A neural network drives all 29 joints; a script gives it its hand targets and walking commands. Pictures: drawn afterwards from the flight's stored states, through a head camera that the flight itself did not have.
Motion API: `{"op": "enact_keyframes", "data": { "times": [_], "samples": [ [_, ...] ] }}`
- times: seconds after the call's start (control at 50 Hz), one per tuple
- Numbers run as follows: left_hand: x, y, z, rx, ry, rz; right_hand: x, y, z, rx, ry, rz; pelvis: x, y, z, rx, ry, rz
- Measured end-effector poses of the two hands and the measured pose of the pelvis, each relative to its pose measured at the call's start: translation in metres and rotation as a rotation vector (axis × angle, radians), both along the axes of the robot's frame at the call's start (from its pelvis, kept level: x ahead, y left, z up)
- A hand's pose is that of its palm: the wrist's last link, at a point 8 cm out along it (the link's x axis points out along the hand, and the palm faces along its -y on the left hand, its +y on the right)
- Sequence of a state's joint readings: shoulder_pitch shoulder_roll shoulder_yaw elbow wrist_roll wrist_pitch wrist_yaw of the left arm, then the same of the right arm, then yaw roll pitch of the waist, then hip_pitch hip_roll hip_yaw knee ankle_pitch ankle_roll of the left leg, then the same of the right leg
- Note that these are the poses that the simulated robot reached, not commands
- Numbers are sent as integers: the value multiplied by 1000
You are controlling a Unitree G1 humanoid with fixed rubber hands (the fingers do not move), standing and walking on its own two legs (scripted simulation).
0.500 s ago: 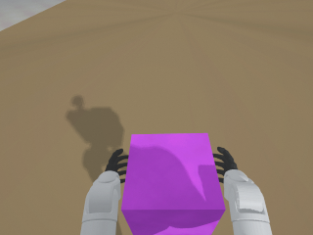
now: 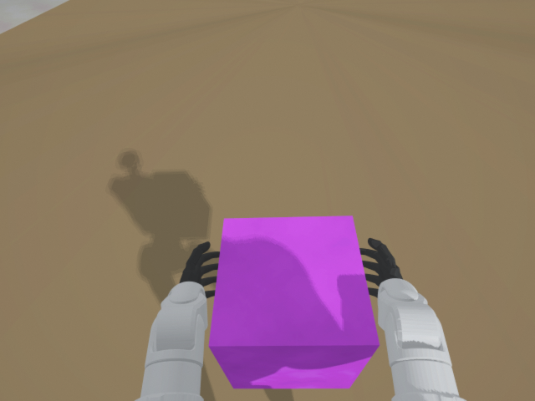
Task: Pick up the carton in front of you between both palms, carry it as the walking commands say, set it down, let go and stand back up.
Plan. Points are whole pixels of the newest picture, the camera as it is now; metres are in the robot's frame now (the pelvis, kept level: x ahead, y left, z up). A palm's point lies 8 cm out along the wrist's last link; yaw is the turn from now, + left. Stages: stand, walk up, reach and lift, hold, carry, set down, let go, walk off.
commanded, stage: carry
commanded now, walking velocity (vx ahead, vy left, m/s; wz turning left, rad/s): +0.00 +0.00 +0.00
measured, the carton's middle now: (289, 307) +0.30 +0.00 -0.04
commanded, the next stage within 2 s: hold in 0.64 s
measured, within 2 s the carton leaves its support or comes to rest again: neither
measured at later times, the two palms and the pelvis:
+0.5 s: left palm (185, 292) +0.28 +0.16 +0.04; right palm (384, 289) +0.28 -0.14 +0.04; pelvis -0.01 +0.01 +0.00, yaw +0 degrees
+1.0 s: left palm (158, 312) +0.24 +0.19 +0.05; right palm (359, 276) +0.30 -0.11 +0.05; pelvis -0.01 -0.01 +0.01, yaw +10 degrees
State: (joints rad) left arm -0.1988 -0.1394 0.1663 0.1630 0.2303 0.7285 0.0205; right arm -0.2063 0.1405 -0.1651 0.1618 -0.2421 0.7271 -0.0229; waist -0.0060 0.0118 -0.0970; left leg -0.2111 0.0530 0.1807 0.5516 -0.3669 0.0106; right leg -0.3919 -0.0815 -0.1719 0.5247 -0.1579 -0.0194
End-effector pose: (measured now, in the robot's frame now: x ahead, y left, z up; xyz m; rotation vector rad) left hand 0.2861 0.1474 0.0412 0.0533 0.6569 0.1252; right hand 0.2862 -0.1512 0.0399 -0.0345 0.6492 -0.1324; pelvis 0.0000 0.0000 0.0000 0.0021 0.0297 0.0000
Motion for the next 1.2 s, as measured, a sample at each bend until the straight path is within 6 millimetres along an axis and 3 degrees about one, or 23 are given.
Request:
{"op": "enact_keyframes", "data": {
  "times": [0.7,0.96,1.2],
  "samples": [
    [-11,12,4,9,-7,-5,-11,11,4,-2,-9,0,-9,10,4,-9,-61,29],
    [-41,39,12,14,0,174,11,44,9,7,-3,172,-11,-9,10,7,-148,164],
    [-38,23,18,23,-1,189,17,28,12,22,-6,187,-9,-30,11,10,-159,194]
  ]
}}
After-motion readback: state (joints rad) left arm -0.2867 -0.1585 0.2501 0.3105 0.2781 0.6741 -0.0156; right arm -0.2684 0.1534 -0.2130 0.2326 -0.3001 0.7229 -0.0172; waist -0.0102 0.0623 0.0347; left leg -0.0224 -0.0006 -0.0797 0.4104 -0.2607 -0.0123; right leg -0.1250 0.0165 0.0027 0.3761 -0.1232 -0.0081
